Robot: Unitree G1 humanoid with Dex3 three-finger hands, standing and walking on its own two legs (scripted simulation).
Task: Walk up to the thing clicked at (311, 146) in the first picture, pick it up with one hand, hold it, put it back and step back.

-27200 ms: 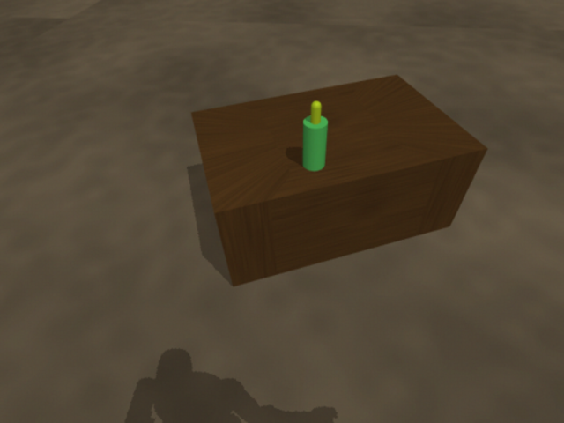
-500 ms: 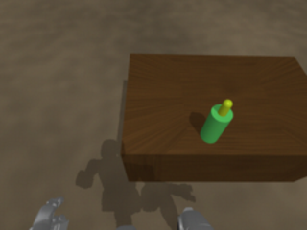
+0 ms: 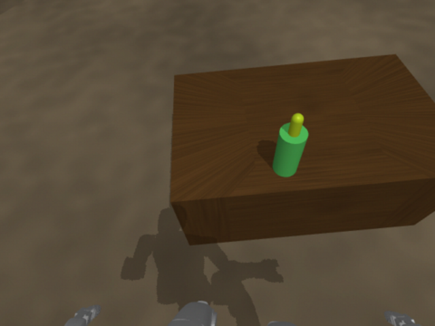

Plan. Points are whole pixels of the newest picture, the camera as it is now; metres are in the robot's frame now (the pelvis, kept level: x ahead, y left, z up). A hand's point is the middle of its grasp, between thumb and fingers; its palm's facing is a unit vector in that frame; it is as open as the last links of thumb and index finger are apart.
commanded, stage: step back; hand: right
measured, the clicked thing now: (290, 144) +0.62 -0.17 -0.18
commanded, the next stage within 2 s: none
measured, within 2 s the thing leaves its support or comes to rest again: neither
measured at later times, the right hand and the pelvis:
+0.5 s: hand out of the picture -0.01 -0.27 -0.12, palm faces -0.06 +0.89 -0.44, open 7.4 cm; pelvis -0.14 -0.01 +0.00, yaw +0 degrees
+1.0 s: hand out of the picture -0.20 -0.31 -0.16, palm faces -0.15 +0.91 -0.39, open 7.4 cm; pelvis -0.30 -0.05 -0.01, yaw +5 degrees
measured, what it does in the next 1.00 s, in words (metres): walks backwards: left foot, then right foot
